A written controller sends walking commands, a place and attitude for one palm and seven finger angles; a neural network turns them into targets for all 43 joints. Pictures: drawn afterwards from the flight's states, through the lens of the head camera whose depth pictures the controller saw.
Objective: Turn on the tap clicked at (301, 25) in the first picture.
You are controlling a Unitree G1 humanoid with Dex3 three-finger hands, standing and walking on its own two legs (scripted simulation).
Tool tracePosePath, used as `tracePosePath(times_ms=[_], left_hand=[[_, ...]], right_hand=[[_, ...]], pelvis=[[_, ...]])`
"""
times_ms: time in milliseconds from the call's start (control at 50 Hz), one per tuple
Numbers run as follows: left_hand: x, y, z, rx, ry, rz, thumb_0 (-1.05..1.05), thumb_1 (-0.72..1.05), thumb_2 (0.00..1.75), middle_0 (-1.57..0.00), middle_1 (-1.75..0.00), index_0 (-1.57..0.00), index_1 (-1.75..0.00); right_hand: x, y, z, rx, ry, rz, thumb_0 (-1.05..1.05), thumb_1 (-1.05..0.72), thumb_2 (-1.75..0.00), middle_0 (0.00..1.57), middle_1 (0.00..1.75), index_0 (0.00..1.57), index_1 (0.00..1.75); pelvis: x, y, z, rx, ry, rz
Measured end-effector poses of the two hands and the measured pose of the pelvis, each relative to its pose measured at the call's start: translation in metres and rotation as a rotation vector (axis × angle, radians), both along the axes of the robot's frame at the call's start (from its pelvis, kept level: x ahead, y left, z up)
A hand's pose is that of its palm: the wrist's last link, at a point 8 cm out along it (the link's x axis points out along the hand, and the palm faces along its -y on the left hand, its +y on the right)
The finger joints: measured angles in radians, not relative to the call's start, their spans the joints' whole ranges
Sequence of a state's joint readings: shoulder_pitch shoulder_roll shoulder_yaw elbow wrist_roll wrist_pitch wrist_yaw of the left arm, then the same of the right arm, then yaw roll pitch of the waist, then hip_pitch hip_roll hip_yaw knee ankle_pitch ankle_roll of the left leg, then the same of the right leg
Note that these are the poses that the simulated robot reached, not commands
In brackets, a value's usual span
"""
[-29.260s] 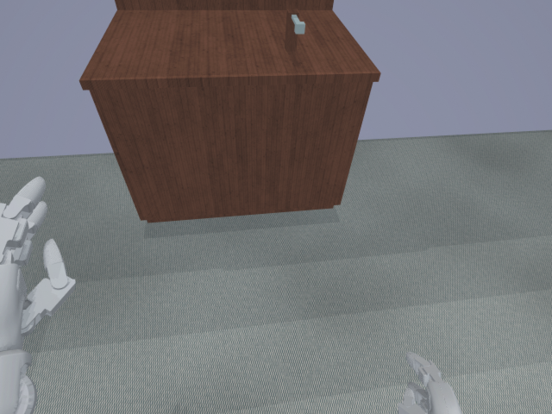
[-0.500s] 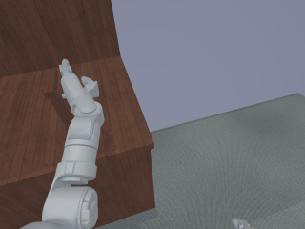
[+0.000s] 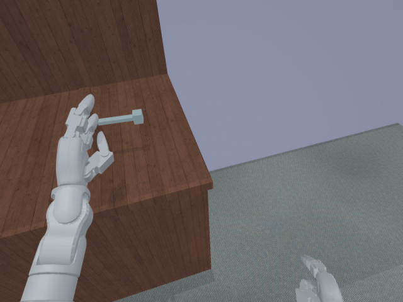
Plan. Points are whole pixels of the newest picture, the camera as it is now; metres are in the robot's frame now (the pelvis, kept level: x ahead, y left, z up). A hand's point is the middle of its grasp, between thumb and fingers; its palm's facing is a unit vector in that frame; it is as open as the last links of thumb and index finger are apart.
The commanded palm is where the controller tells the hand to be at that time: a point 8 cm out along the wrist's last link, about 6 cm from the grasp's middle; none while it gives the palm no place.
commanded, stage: draw the hand back beside the body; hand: left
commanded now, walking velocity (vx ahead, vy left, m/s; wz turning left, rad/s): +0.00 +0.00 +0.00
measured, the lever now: (137, 116) +0.53 +0.23 +0.09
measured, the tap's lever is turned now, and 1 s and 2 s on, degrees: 84 84 84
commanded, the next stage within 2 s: step back with the hand held close in 0.84 s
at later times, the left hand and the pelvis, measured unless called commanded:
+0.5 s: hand (68, 197) +0.23 +0.24 +0.15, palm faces +0.40 -0.86 -0.31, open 7.4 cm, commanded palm +0.18 +0.28 +0.17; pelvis +0.01 +0.01 +0.00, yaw +0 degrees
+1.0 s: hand (67, 200) +0.22 +0.24 +0.16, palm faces +0.42 -0.83 -0.35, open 7.4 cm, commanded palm +0.18 +0.28 +0.17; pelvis +0.02 -0.01 +0.00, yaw +0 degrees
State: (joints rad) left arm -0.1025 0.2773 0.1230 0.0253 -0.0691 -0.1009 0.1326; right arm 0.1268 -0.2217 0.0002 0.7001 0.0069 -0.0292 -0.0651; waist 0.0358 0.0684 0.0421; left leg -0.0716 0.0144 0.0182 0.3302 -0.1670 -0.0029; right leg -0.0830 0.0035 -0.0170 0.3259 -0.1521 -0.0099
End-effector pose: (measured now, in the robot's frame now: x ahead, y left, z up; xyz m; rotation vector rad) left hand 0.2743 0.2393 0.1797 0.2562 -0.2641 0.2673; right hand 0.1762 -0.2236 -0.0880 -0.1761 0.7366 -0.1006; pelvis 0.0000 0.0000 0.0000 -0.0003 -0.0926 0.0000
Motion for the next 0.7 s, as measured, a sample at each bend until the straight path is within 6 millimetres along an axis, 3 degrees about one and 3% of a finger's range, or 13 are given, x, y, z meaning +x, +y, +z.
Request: tracePosePath(times_ms=[120, 280, 700], left_hand=[[-0.017, 0.016, -0.014, 0.003, 0.049, 0.024, 0.01, 0.89, 0.90, -0.19, -0.24, -0.19, -0.24], [-0.056, 0.039, -0.007, 0.050, 0.020, 0.111, 0.02, 0.89, 0.90, -0.19, -0.26, -0.20, -0.26], [-0.107, 0.048, -0.011, 0.118, 0.074, 0.206, 0.01, 0.89, 0.90, -0.21, -0.30, -0.21, -0.30]], right_hand=[[-0.001, 0.012, 0.004, 0.025, -0.015, -0.007, 0.01, -0.91, -0.90, 0.21, 0.30, 0.21, 0.30], [-0.005, 0.012, -0.005, -0.003, 0.031, 0.034, 0.01, -0.91, -0.90, 0.21, 0.30, 0.21, 0.30], [0.024, 0.008, 0.006, -0.024, -0.054, 0.067, 0.01, -0.91, -0.90, 0.21, 0.30, 0.21, 0.30]], pelvis=[[0.003, 0.003, 0.001, -0.004, -0.008, -0.015], [0.008, 0.007, 0.001, -0.007, -0.013, 0.000], [0.017, 0.002, -0.001, -0.011, -0.010, 0.013]])
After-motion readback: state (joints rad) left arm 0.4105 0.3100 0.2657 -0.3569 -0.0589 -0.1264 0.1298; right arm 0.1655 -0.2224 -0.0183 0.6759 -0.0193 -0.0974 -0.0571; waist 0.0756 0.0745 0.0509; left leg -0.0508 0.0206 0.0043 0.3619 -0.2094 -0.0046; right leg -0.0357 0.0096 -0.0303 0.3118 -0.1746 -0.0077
